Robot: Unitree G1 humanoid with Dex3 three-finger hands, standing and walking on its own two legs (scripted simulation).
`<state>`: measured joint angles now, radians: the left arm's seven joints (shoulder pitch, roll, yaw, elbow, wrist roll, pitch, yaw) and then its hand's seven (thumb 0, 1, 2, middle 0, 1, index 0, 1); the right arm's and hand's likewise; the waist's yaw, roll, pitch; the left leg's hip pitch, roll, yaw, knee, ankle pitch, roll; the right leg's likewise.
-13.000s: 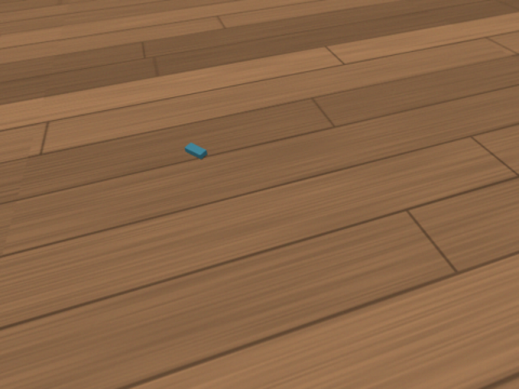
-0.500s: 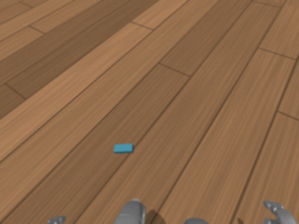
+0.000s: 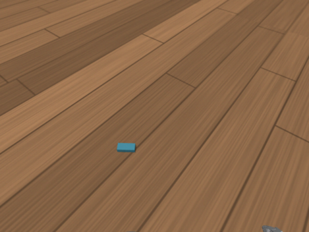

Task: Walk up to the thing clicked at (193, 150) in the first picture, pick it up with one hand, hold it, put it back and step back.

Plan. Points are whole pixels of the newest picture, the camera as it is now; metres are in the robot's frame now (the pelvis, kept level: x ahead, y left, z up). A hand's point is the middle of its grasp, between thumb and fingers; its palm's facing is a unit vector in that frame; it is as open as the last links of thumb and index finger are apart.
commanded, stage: walk up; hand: left
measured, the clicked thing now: (126, 147) +0.75 +0.26 -0.75
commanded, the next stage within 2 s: stand in 0.90 s
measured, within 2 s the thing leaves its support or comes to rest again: neither
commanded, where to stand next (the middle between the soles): +0.37 +0.02 m, yaw +0 degrees
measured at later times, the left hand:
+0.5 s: hand out of the picture +0.05 +0.28 -0.14, palm faces +0.03 -0.93 -0.37, open 7.4 cm
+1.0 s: hand out of the picture +0.08 +0.26 -0.14, palm faces +0.01 -0.94 -0.35, open 7.4 cm
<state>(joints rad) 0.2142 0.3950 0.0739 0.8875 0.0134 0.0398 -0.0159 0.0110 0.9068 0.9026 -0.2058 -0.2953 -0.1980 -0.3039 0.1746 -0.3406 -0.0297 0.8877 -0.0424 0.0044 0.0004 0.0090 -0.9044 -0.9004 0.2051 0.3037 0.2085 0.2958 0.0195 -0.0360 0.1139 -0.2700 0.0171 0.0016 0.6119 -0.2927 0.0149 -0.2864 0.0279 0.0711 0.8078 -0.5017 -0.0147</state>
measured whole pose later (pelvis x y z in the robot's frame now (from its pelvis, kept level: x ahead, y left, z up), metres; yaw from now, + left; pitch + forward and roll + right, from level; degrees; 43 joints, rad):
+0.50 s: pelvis -0.01 +0.00 +0.01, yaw +1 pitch -3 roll -1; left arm 0.20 0.39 0.05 1.02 0.01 -0.03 -0.01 0.01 0.91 0.90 -0.21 -0.30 -0.20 -0.30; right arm 0.19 -0.33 -0.03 1.00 -0.02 0.00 0.03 0.01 -0.91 -0.90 0.20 0.30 0.21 0.30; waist 0.01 -0.01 0.05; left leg -0.23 0.02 -0.04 0.55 -0.27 -0.01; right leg -0.16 -0.01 0.03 0.51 -0.31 0.02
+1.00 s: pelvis +0.00 +0.00 +0.01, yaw +1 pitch -3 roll +0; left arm 0.09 0.36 0.01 1.10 0.01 -0.02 0.00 0.01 0.91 0.90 -0.21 -0.30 -0.20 -0.30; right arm 0.06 -0.35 -0.02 1.07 0.00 0.00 0.01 0.01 -0.91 -0.90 0.20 0.30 0.20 0.30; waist 0.01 0.00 0.07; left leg -0.16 0.02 -0.03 0.44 -0.23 -0.02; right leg -0.09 -0.01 0.03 0.40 -0.27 0.02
